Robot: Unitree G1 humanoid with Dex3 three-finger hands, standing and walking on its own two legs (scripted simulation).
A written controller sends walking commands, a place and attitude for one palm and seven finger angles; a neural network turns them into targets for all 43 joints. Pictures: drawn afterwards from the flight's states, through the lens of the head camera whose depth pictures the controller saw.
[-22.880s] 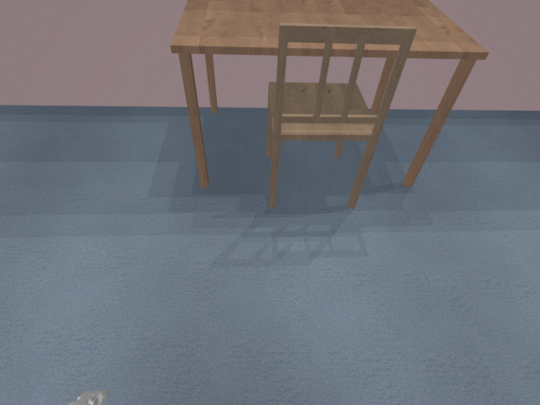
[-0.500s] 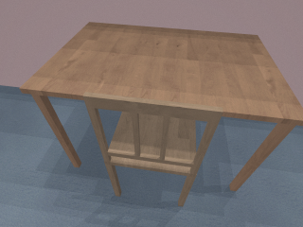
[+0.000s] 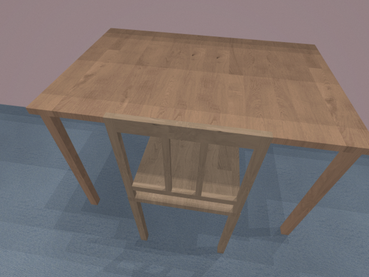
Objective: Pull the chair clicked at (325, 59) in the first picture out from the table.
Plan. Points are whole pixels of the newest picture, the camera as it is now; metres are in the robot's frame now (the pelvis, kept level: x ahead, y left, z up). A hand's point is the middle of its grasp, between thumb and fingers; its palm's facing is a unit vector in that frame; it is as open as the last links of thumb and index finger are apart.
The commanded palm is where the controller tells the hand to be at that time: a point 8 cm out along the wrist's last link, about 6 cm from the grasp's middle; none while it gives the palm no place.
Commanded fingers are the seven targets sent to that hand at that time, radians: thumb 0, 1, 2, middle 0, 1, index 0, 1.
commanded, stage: look again from close up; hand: left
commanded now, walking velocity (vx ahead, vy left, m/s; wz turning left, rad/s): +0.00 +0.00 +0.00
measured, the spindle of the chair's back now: (167, 166) +0.46 +0.09 -0.10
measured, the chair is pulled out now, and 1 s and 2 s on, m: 0.00 0.00 0.00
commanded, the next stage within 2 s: raise the hand toward the chair's back in 0.50 s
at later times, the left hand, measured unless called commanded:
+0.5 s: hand out of the picture -0.06 +0.14 -0.18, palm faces +0.09 -0.98 -0.15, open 7.4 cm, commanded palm none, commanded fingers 0.00 0.90 0.90 -0.20 -0.30 -0.20 -0.30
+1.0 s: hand (138, 253) +0.18 +0.12 -0.03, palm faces -0.11 -0.99 +0.11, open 9.0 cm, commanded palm +0.12 +0.21 -0.07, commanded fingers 0.00 0.41 0.69 -0.15 -0.22 -0.15 -0.22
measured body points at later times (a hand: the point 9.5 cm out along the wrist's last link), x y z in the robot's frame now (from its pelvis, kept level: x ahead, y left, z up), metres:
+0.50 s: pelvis +0.00 +0.00 +0.00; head -0.02 +0.00 +0.45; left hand -0.06 +0.19 -0.16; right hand -0.04 -0.19 -0.17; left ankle -0.03 +0.12 -0.74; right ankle +0.00 -0.10 -0.74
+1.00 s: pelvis -0.04 +0.00 -0.06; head -0.02 +0.03 +0.39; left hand +0.18 +0.17 -0.04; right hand +0.16 -0.27 -0.07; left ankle -0.03 +0.12 -0.74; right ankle +0.00 -0.10 -0.74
